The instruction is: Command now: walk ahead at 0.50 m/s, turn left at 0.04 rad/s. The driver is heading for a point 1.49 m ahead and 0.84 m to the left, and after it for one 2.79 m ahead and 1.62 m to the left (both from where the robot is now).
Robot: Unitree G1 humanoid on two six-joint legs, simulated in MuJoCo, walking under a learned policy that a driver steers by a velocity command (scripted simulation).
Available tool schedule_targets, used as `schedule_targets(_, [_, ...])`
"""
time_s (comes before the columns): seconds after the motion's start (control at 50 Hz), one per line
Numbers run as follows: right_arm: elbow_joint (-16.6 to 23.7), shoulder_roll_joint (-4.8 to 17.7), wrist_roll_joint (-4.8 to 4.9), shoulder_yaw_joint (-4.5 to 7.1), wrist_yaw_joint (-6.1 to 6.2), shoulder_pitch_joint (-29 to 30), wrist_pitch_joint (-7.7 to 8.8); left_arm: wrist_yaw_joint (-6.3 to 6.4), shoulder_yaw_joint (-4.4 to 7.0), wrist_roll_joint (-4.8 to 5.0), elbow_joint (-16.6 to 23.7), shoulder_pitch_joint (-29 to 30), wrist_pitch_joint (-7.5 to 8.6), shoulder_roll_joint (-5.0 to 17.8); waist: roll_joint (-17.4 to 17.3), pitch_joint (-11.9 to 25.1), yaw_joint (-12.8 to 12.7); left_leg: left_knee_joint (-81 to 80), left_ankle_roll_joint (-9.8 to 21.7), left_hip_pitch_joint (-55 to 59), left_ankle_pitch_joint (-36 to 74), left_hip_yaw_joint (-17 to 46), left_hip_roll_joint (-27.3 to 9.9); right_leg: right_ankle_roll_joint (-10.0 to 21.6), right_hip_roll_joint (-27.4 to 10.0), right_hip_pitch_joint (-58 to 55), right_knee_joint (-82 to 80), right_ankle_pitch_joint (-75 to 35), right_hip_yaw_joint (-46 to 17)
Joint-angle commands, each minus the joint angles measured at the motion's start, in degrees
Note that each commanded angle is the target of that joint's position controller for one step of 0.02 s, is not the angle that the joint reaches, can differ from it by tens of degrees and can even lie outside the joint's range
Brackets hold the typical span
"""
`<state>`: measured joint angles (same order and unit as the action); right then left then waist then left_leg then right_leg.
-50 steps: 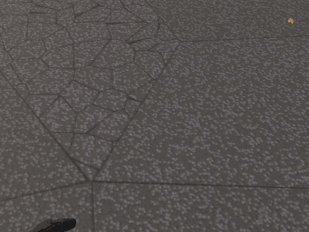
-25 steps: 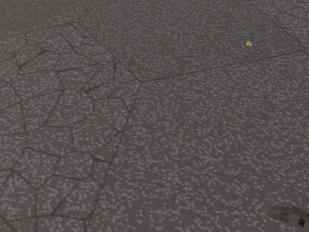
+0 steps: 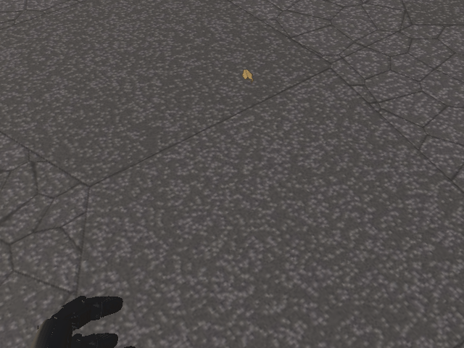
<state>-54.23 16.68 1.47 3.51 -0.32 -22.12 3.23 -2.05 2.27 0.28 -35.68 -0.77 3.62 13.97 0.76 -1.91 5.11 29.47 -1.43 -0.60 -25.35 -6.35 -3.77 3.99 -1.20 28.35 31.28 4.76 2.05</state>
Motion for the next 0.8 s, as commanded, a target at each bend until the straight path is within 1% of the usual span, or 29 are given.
schedule_targets(0.02, [5.03,3.58,-0.49,-0.80,-0.26,-0.90,2.70,1.50,5.42,-0.76,-2.21,-25.84,-0.13,15.50,11.47,27.35,-12.80,43.01,2.18,-38.29,-8.12,10.25,4.34,15.57,-24.16,-53.27,-10.66,4.67,-42.38])
schedule_targets(0.04, [6.22,8.23,1.40,0.83,-0.53,3.23,3.01,1.37,4.20,-0.59,-2.36,-22.46,0.04,12.12,7.69,18.28,-12.67,46.71,2.66,-43.52,-5.75,12.56,1.24,12.83,-21.97,-46.15,-11.68,6.18,-33.82])
schedule_targets(0.06, [7.14,7.84,1.68,0.77,-0.54,6.42,2.94,1.35,3.48,-0.25,-2.42,-18.89,0.25,9.91,6.43,11.61,-10.88,44.59,3.01,-43.90,-0.98,10.91,-1.46,10.59,-19.14,-37.87,-13.08,5.23,-24.96])
schedule_targets(0.08, [7.13,6.98,0.90,0.87,-0.29,7.63,2.47,1.08,2.89,-0.24,-2.79,-15.28,0.58,7.81,4.55,7.28,-8.75,41.17,2.78,-42.13,3.08,10.35,-3.26,9.15,-16.53,-30.29,-15.69,4.54,-19.47])
schedule_targets(0.1, [6.58,6.65,0.38,1.26,0.00,6.56,1.50,0.89,2.50,-0.42,-2.81,-12.63,1.23,6.12,5.95,5.03,-6.61,38.65,2.54,-38.62,6.44,11.01,-4.77,7.96,-14.64,-24.60,-18.27,3.05,-15.19])
schedule_targets(0.12, [5.90,5.35,0.40,1.15,0.09,4.64,0.45,0.77,2.54,-0.67,-3.15,-10.87,1.80,5.63,6.46,4.07,-5.00,38.05,2.13,-35.44,8.81,11.23,-5.14,7.62,-13.90,-20.69,-20.64,2.41,-12.41])
schedule_targets(0.14, [5.64,3.91,0.43,0.96,0.16,3.93,-0.33,0.79,2.72,-0.87,-3.68,-10.25,2.42,5.66,5.73,3.43,-4.17,37.75,1.70,-34.46,10.42,11.20,-5.03,7.85,-13.85,-18.55,-22.28,0.20,-10.23])
schedule_targets(0.18, [6.38,3.19,0.34,1.05,0.37,5.36,-1.12,1.19,3.08,-1.39,-4.90,-10.19,3.13,6.33,4.10,1.62,-3.55,35.41,0.98,-36.63,14.59,12.28,-4.82,7.77,-13.63,-17.60,-24.03,-3.87,-5.54])
schedule_targets(0.22, [7.41,2.92,0.05,1.13,0.28,8.01,-1.13,1.83,3.33,-1.64,-6.21,-11.39,3.27,6.82,3.19,0.47,-4.04,30.23,0.58,-39.54,20.37,13.20,-4.39,7.20,-13.19,-19.25,-24.32,-6.73,-1.56])
schedule_targets(0.26, [8.31,2.28,-0.22,0.89,-0.43,10.75,-0.78,2.31,3.47,-1.46,-6.97,-11.80,3.19,7.54,2.77,-0.26,-4.71,22.72,0.82,-38.97,26.87,11.93,-3.73,6.03,-12.13,-20.16,-24.55,-7.69,2.49])
schedule_targets(0.3, [9.68,1.38,-0.47,0.34,-1.25,14.98,-0.60,2.73,3.77,-1.14,-7.71,-12.92,2.99,8.67,1.92,-1.58,-6.34,16.29,1.33,-37.83,30.68,9.18,-3.12,5.37,-12.29,-21.02,-25.16,-7.54,5.22])
schedule_targets(0.36, [12.36,0.94,-0.51,-0.19,-2.28,20.34,-0.63,3.09,4.35,-0.37,-9.47,-16.06,2.12,10.07,0.87,-3.62,-8.51,10.59,2.75,-39.96,29.25,7.09,-2.69,5.08,-14.39,-26.99,-23.88,-8.92,7.06])
schedule_targets(0.4, [14.18,1.40,-0.48,-0.17,-2.95,22.41,-0.68,3.17,4.73,0.29,-10.36,-17.17,1.17,10.88,1.17,-4.01,-8.86,8.43,4.09,-41.36,24.76,5.55,-2.08,4.49,-15.76,-31.85,-21.19,-12.88,7.90])
schedule_targets(0.42, [14.93,1.82,-0.47,-0.01,-3.27,22.59,-0.71,3.27,4.90,0.56,-10.55,-17.05,0.69,11.42,1.64,-3.62,-8.38,7.66,4.96,-40.49,21.88,4.33,-1.23,3.96,-16.16,-33.51,-19.03,-18.09,8.56])
schedule_targets(0.44, [15.41,2.56,-0.42,0.36,-3.47,21.72,-0.79,3.44,5.10,0.72,-10.48,-16.46,0.25,12.27,2.55,-2.32,-7.33,7.36,6.02,-37.65,18.87,2.54,0.43,3.30,-16.19,-34.49,-15.76,-27.71,9.39])
schedule_targets(0.46, [15.47,3.69,-0.31,0.97,-3.50,19.48,-0.94,3.68,5.33,0.90,-10.31,-15.95,-0.23,13.22,3.82,0.00,-5.76,7.77,7.19,-33.37,15.59,0.52,2.65,2.59,-16.00,-35.23,-11.05,-38.36,10.01])
schedule_targets(0.48, [14.57,5.53,-0.06,2.04,-3.39,14.00,-1.05,3.86,5.42,1.01,-10.13,-15.21,-0.81,13.88,4.43,3.28,-2.49,7.27,8.66,-26.11,13.56,-1.01,5.27,1.66,-15.15,-34.57,-2.92,-46.11,10.84])
schedule_targets(0.5, [12.40,8.69,0.11,3.89,-2.77,4.95,-1.10,4.01,5.12,1.23,-9.89,-14.44,-1.09,13.63,3.26,8.06,2.46,3.24,10.81,-12.55,16.97,-0.94,7.88,-0.33,-12.72,-29.68,9.44,-44.62,12.24])
schedule_targets(0.52, [10.87,14.42,0.11,5.88,-1.43,-2.85,-1.73,4.13,4.04,-0.23,-8.79,-15.78,-0.51,10.94,-4.45,13.34,4.70,1.98,14.41,4.74,19.05,13.07,-0.17,-3.31,-9.76,-14.79,27.86,-23.02,12.39])
schedule_targets(0.54, [11.78,18.56,0.20,6.05,-1.42,-0.05,-1.14,3.17,1.64,-1.47,-6.02,-20.69,1.36,2.92,-16.35,18.43,-2.91,-5.45,25.32,20.76,8.67,46.53,-12.83,-6.55,3.22,9.43,45.77,28.84,3.39])
schedule_targets(0.56, [13.08,13.78,-0.22,4.66,-1.77,-1.92,-0.48,2.30,2.22,0.86,-5.31,-13.79,3.61,7.89,-8.87,22.19,1.91,-12.05,24.94,23.16,5.16,52.72,-14.71,-5.10,2.25,15.56,49.88,29.18,-7.64])
schedule_targets(0.58, [12.75,10.94,-0.46,3.94,-1.78,-0.08,0.16,1.92,2.67,2.53,-3.82,-9.36,4.67,9.51,-6.60,14.51,2.00,-12.72,22.46,18.05,9.08,44.52,-13.39,-3.72,-0.21,19.59,48.15,23.84,-7.38])
schedule_targets(0.6, [13.36,9.23,-0.11,3.43,-1.68,3.44,0.47,2.30,2.46,1.62,-4.04,-8.74,5.20,8.94,-1.86,9.78,-0.54,-12.40,20.48,9.53,14.57,37.59,-10.86,-3.10,-2.86,17.59,43.24,18.95,-7.14])
schedule_targets(0.62, [14.20,7.29,-0.32,2.89,-1.50,7.19,0.49,2.74,2.91,0.04,-4.54,-8.67,5.11,9.36,-1.05,6.76,-2.87,-12.92,19.19,1.65,20.46,32.40,-8.72,-3.43,-4.47,13.67,38.42,16.23,-6.91])
schedule_targets(0.64, [15.42,6.02,-1.08,2.35,-1.19,9.15,0.54,2.72,3.29,-0.42,-4.72,-9.89,4.41,9.78,-2.04,6.13,-4.81,-14.19,18.90,-3.17,24.67,29.80,-7.41,-3.77,-5.52,9.74,36.37,14.32,-7.38])
schedule_targets(0.66, [15.95,6.09,-1.21,2.36,-0.98,9.74,0.59,2.70,3.39,-0.65,-4.59,-10.50,3.68,9.50,-2.49,5.77,-5.70,-15.31,19.11,-5.87,27.17,28.73,-6.76,-4.48,-5.64,7.94,34.18,13.54,-7.16])
schedule_targets(0.7, [15.99,7.25,-0.85,2.64,-0.33,8.94,0.79,2.76,3.05,-1.06,-4.10,-10.06,2.55,7.91,-2.23,4.62,-6.18,-16.34,19.16,-10.00,32.02,25.11,-5.54,-6.21,-5.34,7.19,28.92,11.30,-5.85])
schedule_targets(0.74, [15.66,8.70,-0.59,3.06,0.52,7.30,0.68,2.82,2.48,-1.28,-2.62,-5.88,2.17,6.61,-2.62,3.04,-5.12,-16.67,17.88,-12.35,33.08,22.12,-3.66,-7.69,-4.20,7.65,20.86,4.63,-4.90])
schedule_targets(0.8, [15.26,8.89,-0.21,3.19,1.14,5.12,0.05,2.18,1.62,-0.95,-1.14,0.39,2.54,4.99,-4.80,2.40,-2.46,-15.37,14.78,-14.38,28.09,19.47,-0.45,-8.06,-1.16,3.40,6.89,-6.97,-4.27])
